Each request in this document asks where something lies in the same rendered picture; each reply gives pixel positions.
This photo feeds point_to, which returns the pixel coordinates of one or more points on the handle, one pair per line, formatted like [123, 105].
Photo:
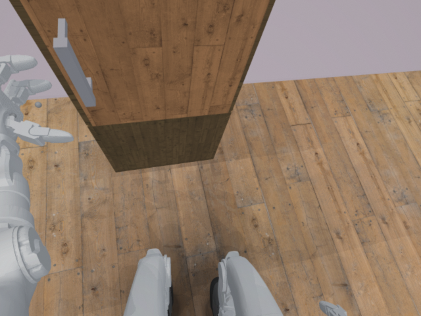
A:
[66, 54]

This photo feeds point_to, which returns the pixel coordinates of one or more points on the left robot thigh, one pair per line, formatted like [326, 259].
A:
[147, 294]

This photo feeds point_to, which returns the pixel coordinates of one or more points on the right robot hand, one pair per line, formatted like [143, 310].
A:
[332, 310]

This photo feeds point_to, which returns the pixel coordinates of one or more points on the cupboard door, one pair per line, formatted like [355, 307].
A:
[154, 59]

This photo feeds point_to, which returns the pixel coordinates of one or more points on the left robot forearm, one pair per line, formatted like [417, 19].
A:
[14, 188]

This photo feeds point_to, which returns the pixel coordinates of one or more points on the left robot hand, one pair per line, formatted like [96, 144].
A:
[15, 95]

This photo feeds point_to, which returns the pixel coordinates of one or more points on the robot right shin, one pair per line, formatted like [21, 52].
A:
[226, 303]

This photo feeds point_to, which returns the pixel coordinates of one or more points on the robot left upper arm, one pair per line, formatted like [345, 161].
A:
[23, 261]

